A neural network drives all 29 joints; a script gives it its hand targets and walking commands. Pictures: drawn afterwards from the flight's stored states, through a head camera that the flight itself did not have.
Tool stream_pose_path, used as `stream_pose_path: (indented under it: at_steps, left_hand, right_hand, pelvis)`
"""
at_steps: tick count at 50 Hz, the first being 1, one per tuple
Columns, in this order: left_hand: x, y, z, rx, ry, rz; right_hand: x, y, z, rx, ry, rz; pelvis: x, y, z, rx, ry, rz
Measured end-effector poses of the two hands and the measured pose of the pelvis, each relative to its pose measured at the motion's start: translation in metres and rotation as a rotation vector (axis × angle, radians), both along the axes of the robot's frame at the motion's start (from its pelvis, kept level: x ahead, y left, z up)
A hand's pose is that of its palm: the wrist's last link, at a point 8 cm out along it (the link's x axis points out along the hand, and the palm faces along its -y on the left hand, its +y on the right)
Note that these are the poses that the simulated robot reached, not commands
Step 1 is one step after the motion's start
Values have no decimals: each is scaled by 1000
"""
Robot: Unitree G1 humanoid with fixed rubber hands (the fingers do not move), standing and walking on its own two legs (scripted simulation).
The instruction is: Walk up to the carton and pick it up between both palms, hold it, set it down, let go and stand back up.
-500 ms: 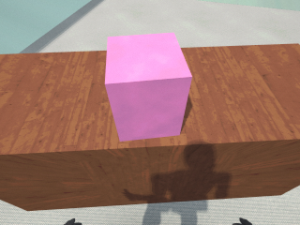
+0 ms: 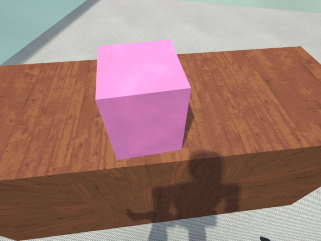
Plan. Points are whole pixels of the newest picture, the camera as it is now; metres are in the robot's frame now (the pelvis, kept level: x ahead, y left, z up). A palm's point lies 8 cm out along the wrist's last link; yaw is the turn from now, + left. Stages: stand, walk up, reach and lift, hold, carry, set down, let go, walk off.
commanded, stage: walk up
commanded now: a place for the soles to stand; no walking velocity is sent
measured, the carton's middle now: (142, 101) +0.47 +0.07 +0.07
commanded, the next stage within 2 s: reach and lift in 0.84 s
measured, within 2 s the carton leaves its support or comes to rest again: neither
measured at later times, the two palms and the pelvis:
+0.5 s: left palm out of the picture +0.11 +0.25 -0.10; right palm out of the picture +0.06 -0.28 -0.11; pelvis +0.00 -0.01 +0.00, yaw -3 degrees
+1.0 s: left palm out of the picture +0.14 +0.25 -0.12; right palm out of the picture +0.08 -0.29 -0.13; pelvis -0.02 -0.01 -0.02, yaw +0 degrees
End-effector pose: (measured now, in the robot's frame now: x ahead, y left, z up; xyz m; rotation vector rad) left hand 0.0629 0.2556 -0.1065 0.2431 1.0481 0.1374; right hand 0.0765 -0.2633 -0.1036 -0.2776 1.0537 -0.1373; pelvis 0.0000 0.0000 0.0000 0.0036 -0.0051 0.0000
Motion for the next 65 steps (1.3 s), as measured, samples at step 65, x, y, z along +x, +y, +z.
stream_pose_path:
  at_steps: [65]
  left_hand:
    - [108, -36, 41, -29, -182, -24]
  right_hand:
    - [55, -17, 43, -10, -321, 0]
  pelvis:
    - [-10, -23, 1, 2, -87, 42]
